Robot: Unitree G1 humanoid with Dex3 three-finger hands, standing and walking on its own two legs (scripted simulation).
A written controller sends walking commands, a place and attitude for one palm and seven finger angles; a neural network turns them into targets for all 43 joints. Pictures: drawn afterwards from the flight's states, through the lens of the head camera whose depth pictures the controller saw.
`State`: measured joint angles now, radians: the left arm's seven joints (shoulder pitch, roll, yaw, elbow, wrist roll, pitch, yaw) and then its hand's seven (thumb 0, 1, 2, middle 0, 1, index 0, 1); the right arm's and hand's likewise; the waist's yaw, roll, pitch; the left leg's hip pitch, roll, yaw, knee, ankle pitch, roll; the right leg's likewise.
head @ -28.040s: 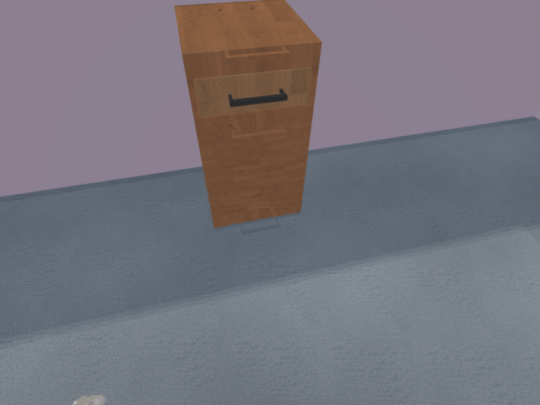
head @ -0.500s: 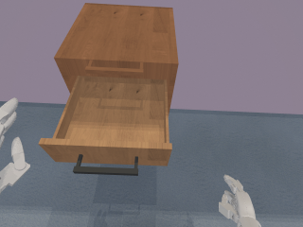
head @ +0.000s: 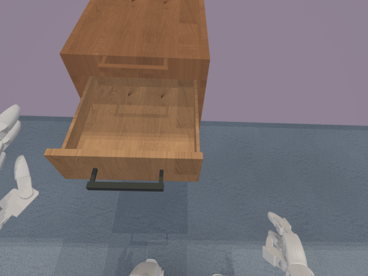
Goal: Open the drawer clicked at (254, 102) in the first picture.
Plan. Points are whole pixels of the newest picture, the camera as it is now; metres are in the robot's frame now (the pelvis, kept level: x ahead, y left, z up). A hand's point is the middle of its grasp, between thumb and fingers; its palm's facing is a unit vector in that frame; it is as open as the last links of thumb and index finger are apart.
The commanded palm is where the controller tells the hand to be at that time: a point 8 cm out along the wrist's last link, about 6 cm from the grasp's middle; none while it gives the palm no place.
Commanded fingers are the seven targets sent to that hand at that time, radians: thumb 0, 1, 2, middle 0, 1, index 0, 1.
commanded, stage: step back with the hand held close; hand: left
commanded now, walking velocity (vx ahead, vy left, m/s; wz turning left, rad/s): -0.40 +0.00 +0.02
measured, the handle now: (127, 179) +0.35 +0.17 -0.08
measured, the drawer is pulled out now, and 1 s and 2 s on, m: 0.29 0.29 0.29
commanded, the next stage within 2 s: stop stepping back and stand still in 0.50 s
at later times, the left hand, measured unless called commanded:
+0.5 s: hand out of the picture +0.10 +0.18 +0.18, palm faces +0.26 -0.81 -0.52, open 7.4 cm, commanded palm +0.03 +0.23 +0.19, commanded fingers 0.00 0.90 0.90 -0.20 -0.30 -0.20 -0.30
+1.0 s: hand out of the picture -0.03 +0.16 +0.19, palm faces +0.40 -0.79 -0.46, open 7.4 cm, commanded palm -0.09 +0.21 +0.19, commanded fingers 0.00 0.90 0.90 -0.20 -0.30 -0.20 -0.30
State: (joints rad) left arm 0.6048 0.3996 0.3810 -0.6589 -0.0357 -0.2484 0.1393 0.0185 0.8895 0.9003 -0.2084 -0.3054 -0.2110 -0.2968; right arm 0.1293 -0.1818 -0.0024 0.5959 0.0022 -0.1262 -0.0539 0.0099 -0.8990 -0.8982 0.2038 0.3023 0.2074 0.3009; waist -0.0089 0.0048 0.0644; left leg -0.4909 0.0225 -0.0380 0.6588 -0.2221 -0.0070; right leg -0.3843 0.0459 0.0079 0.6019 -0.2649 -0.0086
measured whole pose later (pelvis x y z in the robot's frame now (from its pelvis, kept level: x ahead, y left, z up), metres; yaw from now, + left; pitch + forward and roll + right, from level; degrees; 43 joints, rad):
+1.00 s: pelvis -0.21 -0.08 +0.01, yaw +1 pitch +0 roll +1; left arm 0.64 0.38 0.36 -0.60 -0.02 -0.21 0.17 0.02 0.89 0.90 -0.21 -0.31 -0.21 -0.30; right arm 0.23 -0.21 0.00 0.63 0.01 -0.10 -0.05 0.01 -0.90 -0.90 0.20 0.30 0.20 0.30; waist -0.01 -0.02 -0.01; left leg -0.32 -0.01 0.01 0.71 -0.42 0.03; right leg -0.34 0.00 -0.09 0.52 -0.19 -0.07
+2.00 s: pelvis -0.23 -0.07 +0.02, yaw +4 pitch -2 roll +0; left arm 0.31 0.20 0.02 1.04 0.02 0.02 0.02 -0.01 0.98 0.90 -0.20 -0.30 -0.21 -0.29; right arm 0.30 -0.16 0.01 1.04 -0.02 0.03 -0.02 0.00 -0.91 -0.90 0.20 0.30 0.20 0.30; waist 0.01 -0.01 0.09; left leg -0.19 0.01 0.03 0.44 -0.22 0.01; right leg -0.21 0.03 -0.09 0.39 -0.16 -0.05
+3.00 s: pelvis -0.21 -0.08 +0.02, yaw +3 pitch -2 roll +0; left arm 0.29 0.11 0.01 1.15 0.01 -0.01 0.03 0.01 0.91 0.90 -0.20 -0.30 -0.20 -0.29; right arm 0.33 -0.11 -0.01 1.13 -0.01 0.00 -0.04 0.00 -0.91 -0.90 0.20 0.30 0.20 0.30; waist -0.01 0.02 0.07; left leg -0.14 0.01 0.05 0.39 -0.22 0.00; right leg -0.18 0.03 -0.07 0.38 -0.18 -0.06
